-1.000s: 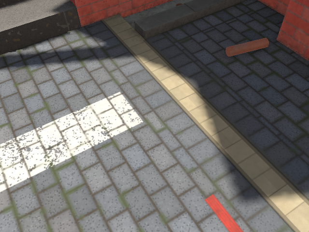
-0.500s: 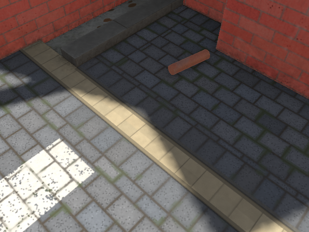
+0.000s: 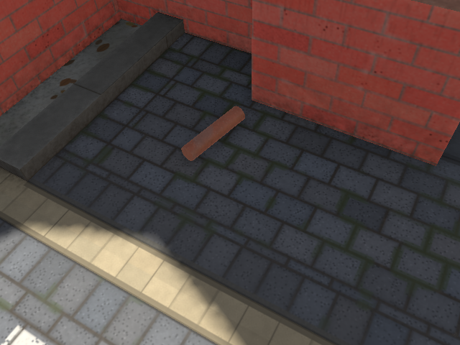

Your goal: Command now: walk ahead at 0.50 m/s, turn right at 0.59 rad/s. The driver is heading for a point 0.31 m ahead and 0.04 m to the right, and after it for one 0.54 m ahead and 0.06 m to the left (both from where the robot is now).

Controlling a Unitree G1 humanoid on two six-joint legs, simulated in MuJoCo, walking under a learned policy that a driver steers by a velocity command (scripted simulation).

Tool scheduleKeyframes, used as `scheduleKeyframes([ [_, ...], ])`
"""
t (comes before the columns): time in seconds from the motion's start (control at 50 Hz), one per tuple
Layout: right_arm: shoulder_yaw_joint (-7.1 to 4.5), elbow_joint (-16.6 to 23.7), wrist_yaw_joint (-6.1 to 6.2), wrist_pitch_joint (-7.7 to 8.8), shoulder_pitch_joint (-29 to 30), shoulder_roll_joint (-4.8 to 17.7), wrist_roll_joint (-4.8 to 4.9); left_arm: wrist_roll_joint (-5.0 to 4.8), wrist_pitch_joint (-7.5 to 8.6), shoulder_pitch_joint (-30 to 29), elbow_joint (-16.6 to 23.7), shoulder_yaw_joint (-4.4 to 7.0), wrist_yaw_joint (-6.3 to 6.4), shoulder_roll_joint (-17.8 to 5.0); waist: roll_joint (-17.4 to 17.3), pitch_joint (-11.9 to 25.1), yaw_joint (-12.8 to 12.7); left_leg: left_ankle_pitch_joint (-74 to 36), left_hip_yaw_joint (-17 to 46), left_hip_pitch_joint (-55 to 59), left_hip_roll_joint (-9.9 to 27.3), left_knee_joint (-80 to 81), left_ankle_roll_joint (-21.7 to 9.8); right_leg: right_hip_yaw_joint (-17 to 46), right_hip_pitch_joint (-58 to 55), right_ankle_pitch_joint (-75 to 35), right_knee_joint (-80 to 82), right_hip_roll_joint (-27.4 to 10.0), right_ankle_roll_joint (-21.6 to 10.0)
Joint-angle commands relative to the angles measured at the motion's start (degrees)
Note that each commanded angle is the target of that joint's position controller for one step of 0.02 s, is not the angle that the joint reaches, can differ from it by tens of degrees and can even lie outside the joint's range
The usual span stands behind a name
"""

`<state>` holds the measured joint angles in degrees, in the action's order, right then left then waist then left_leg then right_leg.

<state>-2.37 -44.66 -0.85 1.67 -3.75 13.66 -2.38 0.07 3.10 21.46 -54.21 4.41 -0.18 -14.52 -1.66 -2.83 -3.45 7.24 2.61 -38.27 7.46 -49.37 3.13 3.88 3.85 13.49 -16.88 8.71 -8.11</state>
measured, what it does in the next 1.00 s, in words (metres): walks ahead: left foot, then right foot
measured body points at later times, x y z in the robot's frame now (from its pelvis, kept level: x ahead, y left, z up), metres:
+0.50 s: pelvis +0.27 +0.04 +0.00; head +0.30 +0.04 +0.45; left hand +0.49 +0.24 -0.11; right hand +0.21 -0.23 -0.12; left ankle +0.26 +0.14 -0.74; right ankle +0.31 -0.12 -0.68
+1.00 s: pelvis +0.41 -0.04 +0.00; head +0.42 -0.05 +0.45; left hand +0.53 +0.17 -0.14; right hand +0.42 -0.29 -0.15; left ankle +0.46 +0.08 -0.73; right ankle +0.43 -0.13 -0.74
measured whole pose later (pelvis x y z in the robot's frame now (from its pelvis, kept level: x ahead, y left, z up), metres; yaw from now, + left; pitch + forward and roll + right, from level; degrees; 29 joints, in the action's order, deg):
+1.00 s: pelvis +0.41 -0.04 +0.00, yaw -14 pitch +0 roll -1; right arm -1.0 -52.6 1.1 -1.4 -13.1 12.0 -1.2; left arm 0.8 2.8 14.3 -53.3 -0.4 0.6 -10.3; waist -1.8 -2.0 -0.2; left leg 15.7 -0.4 -16.9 2.0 -33.1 0.2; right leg -4.9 14.2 9.2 -23.6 2.3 -3.8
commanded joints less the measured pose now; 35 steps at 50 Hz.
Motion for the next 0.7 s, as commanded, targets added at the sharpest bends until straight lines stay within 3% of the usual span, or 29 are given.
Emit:
scheduleKeyframes([
  [0.02,-0.3,5.5,-0.3,0.46,6.3,3.9,0.31,0.2,0.37,4.7,2.6,1.64,0.28,-8.4,5.1,0.6,-1.5,-4.8,-3.0,-1.6,-3.5,5.9,-0.1,12.2,-2.5,-26.9,2.3,-14.0,-5.7],
  [0.1,0.09,8.2,-0.49,1.45,10.3,5.0,0.82,0.9,0.18,5.8,3.4,1.81,0.88,-9.5,6.4,0.3,-2.2,-3.9,-2.4,1.1,-5.8,13.7,-1.8,15.4,-6.5,-30.1,-1.3,-15.8,-4.8],
  [0.14,-0.37,7.2,-0.16,2.04,4.6,6.7,1.05,1.04,0.37,2.1,4.8,2.13,1.18,-10.9,7.2,1.4,1.4,-0.8,-2.0,11.7,-7.4,18.6,-3.4,15.8,-3.4,-34.4,-4.7,-15.7,-2.4],
  [0.16,-1.06,5.4,0.36,2.42,-1.6,8.3,1.12,1.07,0.66,0.4,5.5,2.32,0.92,-11.7,6.9,4.2,4.1,1.2,-2.6,20.5,-9.1,19.7,-4.4,15.5,-1.4,-39.8,-10.1,-14.6,-1.1],
  [0.18,-1.78,3.2,1.04,3.13,-10.0,10.0,0.91,0.6,1.1,-0.9,5.8,2.29,0.36,-11.7,4.0,8.6,8.6,-0.7,-2.1,32.0,-7.9,23.4,-5.8,13.0,2.0,-38.9,-20.8,-11.2,0.2],
  [0.2,-2.73,2.8,2.07,3.56,-19.1,14.0,-0.6,-0.13,1.6,-0.4,7.7,1.09,-0.17,-7.4,-1.5,17.2,11.5,10.6,10.1,45.6,4.5,24.9,-8.4,9.6,9.7,-22.9,-36.7,-7.5,1.4],
  [0.22,-3.73,3.4,2.08,2.89,-18.1,18.9,-1.65,-1.92,1.27,7.4,9.4,0.07,-0.02,-2.1,-16.2,23.1,6.3,13.1,37.4,57.0,19.7,31.5,-15.0,3.7,27.0,19.2,-51.8,1.2,3.2],
  [0.24,-3.3,3.9,1.74,2.0,-14.3,14.2,-0.6,0.33,0.32,6.4,7.9,0.48,0.51,-7.3,-8.4,17.9,5.0,22.8,41.3,50.6,18.1,33.6,-15.7,3.7,32.4,16.0,-57.5,-4.4,2.5],
  [0.26,-2.01,4.6,1.62,1.88,-10.3,9.0,0.04,0.98,-0.1,2.3,7.9,0.77,0.08,-8.1,-2.0,9.0,4.6,23.0,30.9,41.7,15.2,34.8,-14.3,2.8,32.6,10.0,-56.7,-7.0,2.8],
  [0.28,-1.32,4.3,1.4,2.0,-8.3,6.5,0.1,1.04,-0.29,-0.1,8.4,0.6,-0.44,-7.1,0.0,4.9,4.0,15.3,22.1,36.0,12.0,35.9,-12.9,1.9,31.4,6.6,-54.0,-8.9,3.3],
  [0.32,-0.97,2.7,1.5,2.62,-9.7,5.7,0.41,1.92,-1.5,-0.7,8.7,0.47,-1.59,-6.0,-4.2,2.6,3.0,4.4,11.0,30.7,8.0,37.7,-11.0,0.9,28.7,5.0,-51.3,-11.0,4.2],
  [0.38,-1.36,1.1,0.83,4.29,-12.4,6.4,1.33,1.89,-2.79,-3.5,10.6,0.08,-2.67,-4.7,-4.6,2.5,2.6,-5.5,4.6,30.6,8.2,39.4,-11.9,0.0,31.0,2.4,-50.5,-11.8,4.8],
  [0.42,-1.32,-0.3,0.43,4.87,-14.9,6.4,1.13,2.23,-2.61,-6.8,11.9,-0.47,-3.04,-3.5,-3.6,1.8,3.2,-7.5,2.7,30.7,7.9,40.8,-13.2,1.3,33.3,-0.5,-47.0,-11.5,5.2],
  [0.46,-1.23,-1.6,0.08,4.93,-16.2,6.5,1.02,2.22,-2.19,-9.9,12.8,-1.02,-3.15,-2.8,-3.7,0.8,3.3,-8.5,0.1,31.0,6.5,41.6,-13.6,1.2,34.3,-3.5,-39.9,-10.9,5.8],
  [0.52,-1.26,-2.7,-0.27,4.4,-16.5,7.1,2.0,2.54,-1.49,-16.9,14.8,-2.38,-3.69,-1.6,-4.0,-0.1,3.9,-11.1,-3.2,28.9,3.3,41.6,-12.9,-5.6,28.3,-8.7,-25.5,-11.9,6.6],
  [0.56,-1.64,-3.7,-0.32,4.03,-18.7,8.7,1.79,2.24,-1.09,-19.8,15.4,-2.86,-3.54,-1.5,-4.0,-0.4,5.0,-17.4,-2.8,30.4,4.1,39.7,-12.7,-7.4,25.1,-8.2,-20.5,-10.9,6.9],
  [0.62,-1.92,-5.7,-0.07,3.28,-20.8,9.7,1.75,2.24,0.11,-18.0,14.5,-2.89,-2.24,-2.3,-4.8,1.4,4.5,-32.9,-3.0,36.0,4.9,32.1,-10.6,-7.5,20.2,-7.5,-14.5,-8.9,5.3],
  [0.66,-1.42,-6.1,0.33,2.78,-20.9,8.3,2.6,3.72,1.47,-7.2,10.3,-2.17,-1.22,-4.3,-2.3,7.5,0.0,-32.6,-5.5,34.3,1.0,18.6,-7.7,-7.3,4.6,-15.8,-6.3,-8.1,3.3],
  [0.68,-0.6,-4.2,0.6,2.92,-21.3,5.9,2.81,4.72,2.07,-0.3,9.1,-1.4,-0.56,-8.0,3.0,14.4,-2.0,-12.9,-7.2,26.0,-1.4,7.1,-5.9,1.7,-8.5,-33.1,-9.6,-19.1,1.6],
  [0.7,0.98,-4.1,0.83,2.32,-29.9,-0.1,4.54,3.68,1.43,1.1,9.2,-0.07,0.05,-12.9,16.9,23.3,0.4,26.8,-8.1,12.5,-9.3,-11.1,-4.2,19.5,-22.2,-55.9,-11.2,-35.8,-8.7],
])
